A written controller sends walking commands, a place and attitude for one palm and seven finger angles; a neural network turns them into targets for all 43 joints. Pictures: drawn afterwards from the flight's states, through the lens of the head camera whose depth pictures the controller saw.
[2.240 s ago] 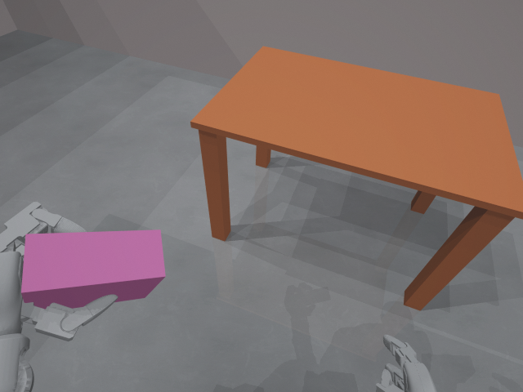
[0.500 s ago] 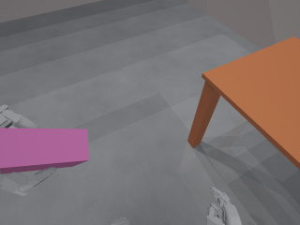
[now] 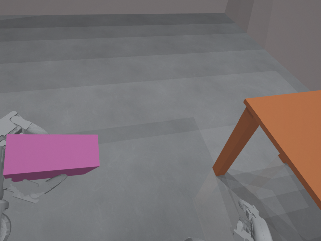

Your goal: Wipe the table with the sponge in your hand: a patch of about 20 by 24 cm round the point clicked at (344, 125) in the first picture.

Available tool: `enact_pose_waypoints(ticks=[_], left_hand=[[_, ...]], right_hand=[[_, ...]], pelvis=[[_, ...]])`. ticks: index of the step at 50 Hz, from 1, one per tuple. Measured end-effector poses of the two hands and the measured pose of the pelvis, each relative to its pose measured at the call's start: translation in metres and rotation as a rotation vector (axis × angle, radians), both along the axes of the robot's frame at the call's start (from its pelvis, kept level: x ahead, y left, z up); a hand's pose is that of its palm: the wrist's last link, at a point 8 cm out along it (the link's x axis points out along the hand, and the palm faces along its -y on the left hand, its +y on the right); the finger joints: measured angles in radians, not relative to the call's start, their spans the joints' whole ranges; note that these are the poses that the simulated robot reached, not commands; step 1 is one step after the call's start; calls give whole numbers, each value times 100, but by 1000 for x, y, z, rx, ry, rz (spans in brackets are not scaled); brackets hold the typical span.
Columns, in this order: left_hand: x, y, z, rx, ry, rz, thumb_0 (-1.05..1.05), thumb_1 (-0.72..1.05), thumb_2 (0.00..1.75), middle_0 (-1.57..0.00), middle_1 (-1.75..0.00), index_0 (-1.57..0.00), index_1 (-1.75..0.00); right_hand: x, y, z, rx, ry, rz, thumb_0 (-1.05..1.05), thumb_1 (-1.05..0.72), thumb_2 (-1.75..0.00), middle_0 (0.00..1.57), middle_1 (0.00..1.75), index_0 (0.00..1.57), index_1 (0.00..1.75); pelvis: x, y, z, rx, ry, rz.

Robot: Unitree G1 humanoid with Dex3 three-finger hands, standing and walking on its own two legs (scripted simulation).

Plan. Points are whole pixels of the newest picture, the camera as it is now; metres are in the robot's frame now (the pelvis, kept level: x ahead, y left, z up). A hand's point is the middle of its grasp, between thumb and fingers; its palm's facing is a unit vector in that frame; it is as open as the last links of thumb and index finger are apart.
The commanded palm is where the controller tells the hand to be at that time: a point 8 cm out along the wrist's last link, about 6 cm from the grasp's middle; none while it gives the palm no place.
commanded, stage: walk to a spot facing it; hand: left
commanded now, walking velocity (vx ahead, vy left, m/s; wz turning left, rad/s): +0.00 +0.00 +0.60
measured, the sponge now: (66, 157) +0.23 +0.20 +0.15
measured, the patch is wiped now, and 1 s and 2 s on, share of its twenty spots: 0.00 0.00 0.00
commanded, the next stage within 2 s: turn to face it in 1.84 s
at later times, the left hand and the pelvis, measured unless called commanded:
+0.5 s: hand out of the picture +0.06 +0.25 +0.18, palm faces +0.64 -0.64 -0.43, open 10.1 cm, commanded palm +0.00 +0.27 +0.19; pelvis -0.06 -0.04 +0.01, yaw +19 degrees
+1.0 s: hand out of the picture +0.06 +0.26 +0.17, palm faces +0.77 -0.45 -0.46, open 10.1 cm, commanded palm -0.01 +0.27 +0.19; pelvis +0.00 -0.05 -0.01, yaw +32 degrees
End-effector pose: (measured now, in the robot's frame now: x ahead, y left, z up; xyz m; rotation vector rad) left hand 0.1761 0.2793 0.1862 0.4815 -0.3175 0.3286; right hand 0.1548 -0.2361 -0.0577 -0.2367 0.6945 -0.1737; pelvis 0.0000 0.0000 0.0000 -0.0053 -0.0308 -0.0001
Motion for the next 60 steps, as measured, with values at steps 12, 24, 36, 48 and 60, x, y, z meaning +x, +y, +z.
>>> enact_pose_waypoints(ticks=[12,24,36,48,60], left_hand=[[-103,-22,7,41,67,221,0,-49,100,-74,-134,-74,-135],[-165,-12,11,-5,86,370,0,-49,100,-74,-134,-74,-135],[-189,19,4,8,-29,455,0,-49,100,-74,-134,-74,-135],[-176,-7,9,75,53,608,0,-49,100,-74,-134,-74,-135],[-152,7,14,31,95,647,0,-49,100,-74,-134,-74,-134]], right_hand=[[-19,31,-46,155,107,272,1,-90,-90,21,31,21,30],[-4,-11,-10,-62,120,323,2,-90,-90,20,30,20,30],[19,69,-10,49,34,439,2,-90,-90,20,30,20,30],[62,97,-61,135,174,625,1,-89,-90,21,31,21,30],[163,73,-10,-81,111,614,2,-90,-90,20,30,20,30]], pelvis=[[-50,-43,-6,-3,5,159],[-62,-46,15,52,46,327],[-60,-32,0,10,18,433],[-5,-52,-9,8,7,542],[44,-34,13,41,48,638]])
